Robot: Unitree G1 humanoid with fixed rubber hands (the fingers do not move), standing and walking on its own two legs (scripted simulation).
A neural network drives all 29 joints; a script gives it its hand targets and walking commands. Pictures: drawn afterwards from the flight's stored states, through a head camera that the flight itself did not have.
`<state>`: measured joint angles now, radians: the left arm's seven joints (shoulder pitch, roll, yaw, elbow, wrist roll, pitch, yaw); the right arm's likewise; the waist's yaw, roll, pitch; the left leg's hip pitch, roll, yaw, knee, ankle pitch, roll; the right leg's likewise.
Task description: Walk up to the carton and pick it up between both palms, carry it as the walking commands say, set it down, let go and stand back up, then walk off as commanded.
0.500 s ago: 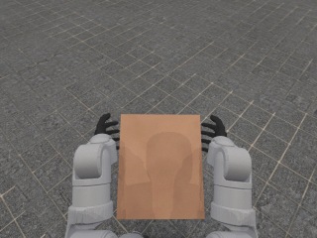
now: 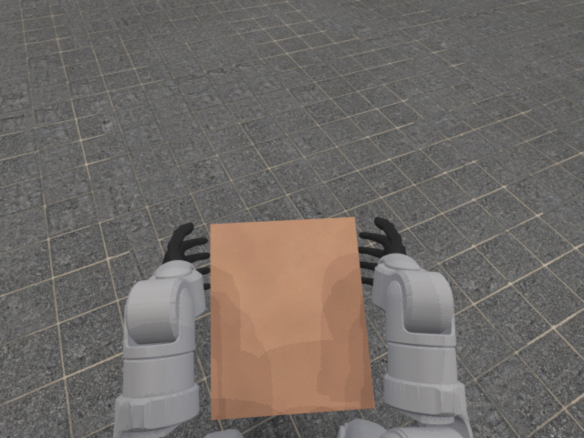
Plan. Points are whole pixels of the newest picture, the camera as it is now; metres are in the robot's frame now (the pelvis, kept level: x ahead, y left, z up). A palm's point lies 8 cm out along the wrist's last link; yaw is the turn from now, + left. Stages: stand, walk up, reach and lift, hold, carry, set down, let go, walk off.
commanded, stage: carry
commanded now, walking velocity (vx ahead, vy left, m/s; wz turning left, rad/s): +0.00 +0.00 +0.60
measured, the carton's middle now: (286, 310) +0.30 +0.01 -0.05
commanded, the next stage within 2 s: none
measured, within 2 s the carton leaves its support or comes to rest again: neither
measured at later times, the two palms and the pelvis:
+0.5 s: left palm (86, 337) +0.20 +0.22 +0.11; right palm (341, 288) +0.26 -0.05 +0.11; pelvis -0.06 +0.02 +0.01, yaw +18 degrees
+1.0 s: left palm out of the picture +0.04 +0.29 +0.10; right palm (243, 357) +0.19 +0.06 +0.09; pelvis -0.14 +0.02 +0.01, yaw +35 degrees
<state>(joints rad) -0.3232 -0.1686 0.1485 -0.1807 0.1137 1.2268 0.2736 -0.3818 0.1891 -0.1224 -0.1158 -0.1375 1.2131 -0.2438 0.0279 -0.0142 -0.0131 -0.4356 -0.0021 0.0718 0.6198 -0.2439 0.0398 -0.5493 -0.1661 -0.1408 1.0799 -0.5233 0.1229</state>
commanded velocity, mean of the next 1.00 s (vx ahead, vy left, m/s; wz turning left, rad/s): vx -0.01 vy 0.00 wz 0.56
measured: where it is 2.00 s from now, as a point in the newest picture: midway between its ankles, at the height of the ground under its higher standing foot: outside the picture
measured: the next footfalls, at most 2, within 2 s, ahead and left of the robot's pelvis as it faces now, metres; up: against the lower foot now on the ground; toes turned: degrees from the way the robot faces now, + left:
right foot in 0.20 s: +0.02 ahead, -0.10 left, +0.00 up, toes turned -1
left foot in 0.56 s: -0.06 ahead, +0.17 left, +0.00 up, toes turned +28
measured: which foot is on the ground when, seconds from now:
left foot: down 0.00-0.22, up 0.24-0.54, down 0.56-0.90, up 0.92-1.00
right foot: up 0.00-0.18, down 0.20-0.56, up 0.58-0.86, down 0.88-1.00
